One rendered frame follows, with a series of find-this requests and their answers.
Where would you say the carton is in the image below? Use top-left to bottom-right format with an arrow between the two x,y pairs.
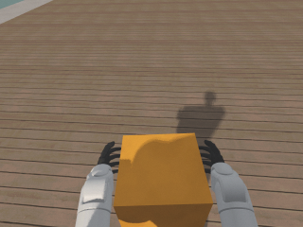
113,132 -> 213,227

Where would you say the left robot hand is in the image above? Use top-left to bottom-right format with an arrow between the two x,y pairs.
97,141 -> 121,174

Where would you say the right robot hand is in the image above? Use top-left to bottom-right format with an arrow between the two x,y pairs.
198,140 -> 224,174

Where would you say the robot right forearm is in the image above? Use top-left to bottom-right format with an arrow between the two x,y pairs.
210,162 -> 258,227

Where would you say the robot left forearm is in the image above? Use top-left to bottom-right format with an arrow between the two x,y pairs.
75,164 -> 114,227

